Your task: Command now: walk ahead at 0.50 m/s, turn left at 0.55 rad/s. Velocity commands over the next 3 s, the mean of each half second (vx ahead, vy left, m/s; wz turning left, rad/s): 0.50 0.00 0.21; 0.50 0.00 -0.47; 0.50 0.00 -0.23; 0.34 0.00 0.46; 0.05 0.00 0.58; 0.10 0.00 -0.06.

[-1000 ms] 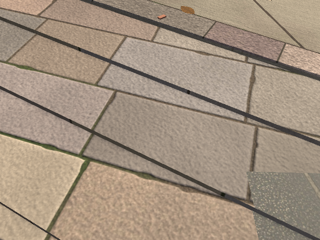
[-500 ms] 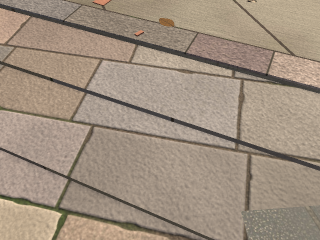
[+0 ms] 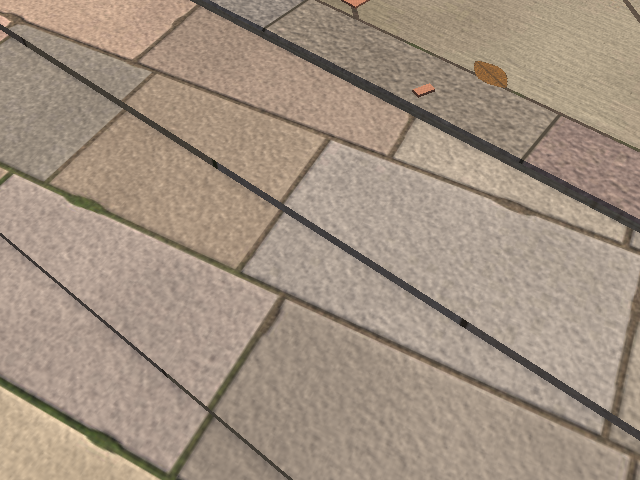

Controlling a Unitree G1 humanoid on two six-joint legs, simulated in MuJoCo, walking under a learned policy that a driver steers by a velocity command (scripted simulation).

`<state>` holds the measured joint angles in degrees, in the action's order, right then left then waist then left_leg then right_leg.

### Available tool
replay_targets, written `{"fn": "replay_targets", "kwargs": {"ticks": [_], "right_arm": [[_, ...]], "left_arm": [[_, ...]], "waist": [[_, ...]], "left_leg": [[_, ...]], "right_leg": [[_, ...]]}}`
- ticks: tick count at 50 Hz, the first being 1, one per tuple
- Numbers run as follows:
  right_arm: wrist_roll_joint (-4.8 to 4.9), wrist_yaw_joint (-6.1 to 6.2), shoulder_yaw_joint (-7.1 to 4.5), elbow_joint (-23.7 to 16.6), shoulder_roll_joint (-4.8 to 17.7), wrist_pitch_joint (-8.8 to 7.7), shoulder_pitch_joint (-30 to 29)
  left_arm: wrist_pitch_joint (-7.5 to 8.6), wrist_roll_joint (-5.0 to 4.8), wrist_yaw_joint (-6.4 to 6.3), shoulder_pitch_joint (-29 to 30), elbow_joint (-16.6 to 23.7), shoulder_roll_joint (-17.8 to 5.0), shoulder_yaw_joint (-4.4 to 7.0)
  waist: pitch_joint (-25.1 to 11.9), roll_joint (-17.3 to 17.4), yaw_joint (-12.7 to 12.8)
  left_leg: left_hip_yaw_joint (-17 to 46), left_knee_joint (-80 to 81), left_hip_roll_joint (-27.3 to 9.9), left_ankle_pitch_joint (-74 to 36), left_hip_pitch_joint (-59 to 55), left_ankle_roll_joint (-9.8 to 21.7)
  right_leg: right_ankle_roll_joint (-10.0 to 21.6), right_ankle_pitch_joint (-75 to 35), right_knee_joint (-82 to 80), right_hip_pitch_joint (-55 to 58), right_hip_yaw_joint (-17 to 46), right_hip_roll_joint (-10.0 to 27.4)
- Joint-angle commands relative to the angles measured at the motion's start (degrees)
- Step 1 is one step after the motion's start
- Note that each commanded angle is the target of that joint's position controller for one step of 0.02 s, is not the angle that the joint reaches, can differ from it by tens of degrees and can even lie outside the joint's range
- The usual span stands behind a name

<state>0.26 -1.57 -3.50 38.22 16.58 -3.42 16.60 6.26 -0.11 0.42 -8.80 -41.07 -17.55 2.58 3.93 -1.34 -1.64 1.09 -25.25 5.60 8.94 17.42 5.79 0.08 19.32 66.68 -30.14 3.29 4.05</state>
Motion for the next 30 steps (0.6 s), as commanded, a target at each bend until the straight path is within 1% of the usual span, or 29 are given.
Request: {"fn": "replay_targets", "kwargs": {"ticks": [1,3,5,6,7,8,9,10,11,12,13,14,15,16,17,18,19,20,21,22,23,25,26,27,29,30], "right_arm": [[0.24,1.1,-2.13,-4.35,8.61,-1.31,-1.17],[0.37,1.82,-2.26,-3.85,9.31,-0.94,-0.24],[0.82,2.12,-2.23,-3.23,9.37,-0.37,0.91],[0.93,2.27,-2.29,-2.96,9.64,-0.1,1.58],[0.86,2.16,-2.35,-2.85,10.24,0.07,2.2],[0.94,2.09,-2.46,-2.42,10.64,0.18,3.06],[0.81,1.91,-2.27,-2.21,10.4,0.07,3.34],[0.81,1.81,-1.92,-1.73,9.32,0.03,3.69],[0.71,1.7,-1.61,-1.35,8.53,0.11,4.0],[0.61,1.64,-1.4,-1.23,8.27,0.28,3.47],[0.38,1.78,-1.0,-1.43,7.44,0.38,2.9],[-0.09,2.19,-0.33,-1.94,5.69,0.37,2.48],[0.7,2.69,0.3,-3.47,4.04,0.29,7.08],[0.19,2.68,0.7,-4.26,4.86,-0.13,5.38],[1.23,1.82,-0.13,-4.29,7.44,-0.73,3.65],[1.25,1.31,0.18,-4.82,7.49,-1.17,-0.87],[0.27,0.98,0.37,-6.04,6.62,-1.88,-4.52],[-0.75,0.95,0.15,-6.16,6.41,-2.32,-5.82],[-0.85,0.8,0.31,-6.06,5.36,-2.54,-5.2],[-0.77,0.61,0.57,-5.72,4.46,-2.59,-4.31],[-0.76,0.52,0.95,-5.32,3.61,-2.54,-4.17],[-0.99,0.55,1.83,-5.01,1.74,-2.61,-5.99],[-0.95,0.46,2.05,-5.07,1.45,-2.69,-7.55],[-0.66,0.37,2.03,-5.13,1.72,-2.72,-9.02],[0.28,0.4,1.78,-5.69,2.61,-2.59,-11.42],[0.67,0.44,1.58,-6.01,3.05,-2.47,-11.89]], "left_arm": [[-0.42,1.06,-0.22,-1.94,3.22,-4.84,1.25],[-0.91,0.94,-0.27,1.66,4.03,-3.74,0.67],[-1.04,0.77,-0.08,6.34,5.29,-2.62,0.09],[-0.93,0.6,0.14,8.89,6.06,-1.77,-0.33],[-0.77,0.39,0.41,10.53,6.51,-1.96,-0.4],[-0.48,0.04,0.6,11.38,6.79,-2.73,-0.13],[-0.13,-0.22,0.82,10.68,6.62,-4.02,0.34],[0.26,-0.23,1.01,9.47,6.15,-4.73,0.64],[0.59,-0.08,1.2,8.51,5.9,-4.96,0.82],[0.85,0.05,1.27,6.81,5.49,-5.27,1.15],[1.01,0.43,1.11,2.69,4.31,-6.53,1.96],[1.11,0.82,0.72,-4.4,3.1,-8.73,2.87],[0.45,1.29,0.66,-11.08,1.4,-13.4,4.28],[0.02,0.13,1.08,-15.55,0.51,-11.83,4.15],[0.05,-0.58,1.01,-12.5,0.83,-8.56,2.83],[-0.41,-0.43,0.69,-10.48,1.64,-7.23,2.53],[-0.75,-0.19,0.49,-8.99,1.56,-6.7,2.34],[-0.79,0.05,0.27,-8.19,1.7,-5.7,1.97],[-1.1,0.03,0.11,-7.34,1.91,-5.06,1.68],[-1.35,-0.34,-0.13,-6.74,2.08,-4.8,1.64],[-1.58,-0.71,-0.38,-6.41,2.13,-5.28,1.83],[-2.01,-1.22,-0.94,-6.49,1.98,-7.47,2.67],[-2.24,-1.48,-1.21,-7.02,1.91,-8.35,3.08],[-2.47,-1.56,-1.42,-8.05,1.71,-8.71,3.32],[-3.05,-1.94,-1.81,-10.09,1.4,-8.96,3.66],[-3.33,-2.02,-1.96,-10.89,1.25,-8.94,3.78]], "waist": [[-6.42,2.59,2.34],[-4.67,3.54,1.28],[-3.19,5.07,-0.51],[-2.81,5.81,-1.56],[-3.0,6.48,-2.31],[-3.1,6.96,-2.65],[-3.99,7.78,-2.25],[-4.64,8.47,-1.86],[-4.94,9.18,-1.43],[-4.98,10.01,-0.16],[-7.01,10.71,2.1],[-12.09,10.02,5.39],[-19.93,-5.08,4.74],[-20.58,-17.09,7.63],[-14.75,-11.19,6.2],[-10.51,-5.88,6.34],[-6.41,-1.83,5.44],[-5.39,-0.31,4.24],[-5.18,-1.38,2.82],[-5.33,-2.94,1.88],[-5.34,-3.97,1.57],[-5.48,-3.99,1.87],[-5.08,-4.42,2.62],[-5.38,-4.45,3.32],[-5.37,-4.42,4.19],[-5.27,-4.65,4.22]], "left_leg": [[17.43,12.46,-15.17,-16.17,-7.21,12.08],[14.9,12.74,-13.46,-14.64,-5.65,10.81],[13.43,12.63,-11.35,-8.49,-4.11,8.67],[13.53,12.7,-11.19,-5.49,-3.41,7.92],[14.13,12.67,-11.49,-4.36,-2.75,7.68],[15.4,12.08,-12.17,-3.59,-2.9,7.42],[16.34,11.14,-13.4,-4.34,-4.14,7.37],[16.72,10.03,-14.43,-4.56,-6.37,6.82],[17.28,9.1,-15.46,-5.54,-8.64,6.24],[16.84,6.99,-15.49,-8.84,-10.04,5.25],[15.09,2.25,-13.73,-17.59,-10.81,3.7],[11.72,-7.47,-10.98,-23.51,-8.39,1.37],[5.07,-25.94,-4.01,-15.24,7.28,-3.49],[5.8,-40.16,0.11,18.87,19.59,-5.47],[8.9,-47.33,-3.45,19.87,25.87,-4.7],[7.17,-47.99,-5.49,16.58,26.45,-4.1],[6.14,-43.66,-7.3,14.09,26.31,-3.6],[5.96,-39.27,-9.04,11.86,23.16,-3.5],[5.32,-35.73,-9.29,10.79,19.74,-3.83],[4.32,-31.46,-9.26,10.52,17.06,-4.46],[2.76,-27.39,-8.61,10.12,14.52,-5.28],[1.37,-18.43,-7.31,4.99,8.3,-6.58],[1.28,-14.59,-6.67,1.57,6.48,-7.18],[1.98,-11.73,-6.36,-2.17,5.28,-7.64],[3.67,-6.98,-6.08,-5.21,3.74,-8.31],[4.82,-5.12,-6.4,-4.75,3.06,-8.21]], "right_leg": [[-2.15,-4.15,-5.64,-5.88,0.48,1.63],[-3.88,-10.09,-12.8,-6.98,-0.16,0.84],[-4.64,-15.9,-22.9,-5.43,-0.55,-0.79],[-4.75,-17.82,-27.41,-3.53,-0.95,-1.75],[-4.73,-17.77,-29.39,-1.22,-2.52,-3.1],[-4.47,-18.96,-30.71,0.4,-2.12,-3.56],[-3.66,-17.95,-30.45,1.67,-2.79,-4.14],[-2.7,-17.92,-31.8,2.46,-2.55,-3.72],[-1.5,-17.19,-32.91,3.28,-3.45,-3.92],[-0.04,-16.26,-34.92,5.27,-4.55,-4.33],[1.88,-15.31,-36.52,10.75,-5.78,-5.44],[5.33,-15.46,-35.9,20.99,-1.52,-1.83],[13.81,-2.71,-38.75,38.16,19.04,7.33],[19.35,10.68,-50.93,43.55,41.87,14.29],[18.12,19.23,-52.35,40.14,42.89,15.5],[16.53,16.43,-51.8,34.58,36.61,13.34],[15.65,9.27,-52.36,28.25,31.2,11.72],[14.47,2.95,-52.97,23.93,27.0,9.76],[13.91,-0.57,-53.79,20.84,23.68,7.42],[13.88,-3.4,-54.43,18.64,20.77,6.01],[14.16,-6.01,-54.76,16.37,17.86,4.87],[13.87,-9.32,-54.46,11.96,13.41,3.13],[13.62,-9.69,-54.08,10.85,12.78,2.69],[13.22,-8.86,-53.2,10.89,13.34,3.04],[12.24,-3.63,-50.95,11.24,15.82,3.63],[11.62,-0.49,-49.63,11.65,17.63,4.1]]}}
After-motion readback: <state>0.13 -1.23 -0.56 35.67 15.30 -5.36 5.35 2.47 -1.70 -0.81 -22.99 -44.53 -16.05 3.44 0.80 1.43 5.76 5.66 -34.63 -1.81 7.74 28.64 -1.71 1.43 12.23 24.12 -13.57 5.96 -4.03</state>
